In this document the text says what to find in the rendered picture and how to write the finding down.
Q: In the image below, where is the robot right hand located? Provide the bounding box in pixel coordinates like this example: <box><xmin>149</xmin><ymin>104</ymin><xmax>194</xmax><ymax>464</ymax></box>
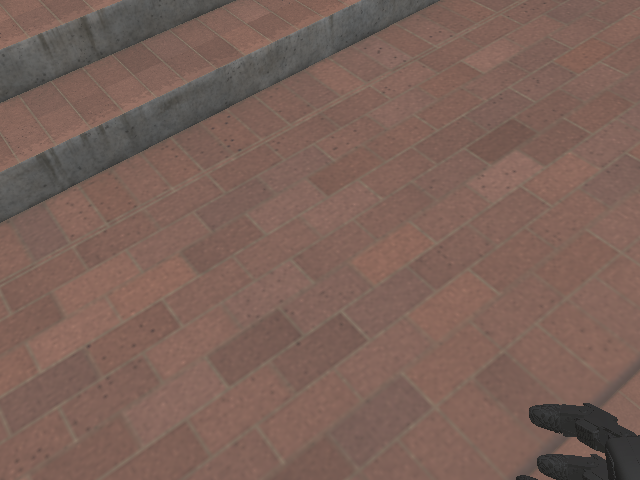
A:
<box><xmin>516</xmin><ymin>403</ymin><xmax>640</xmax><ymax>480</ymax></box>

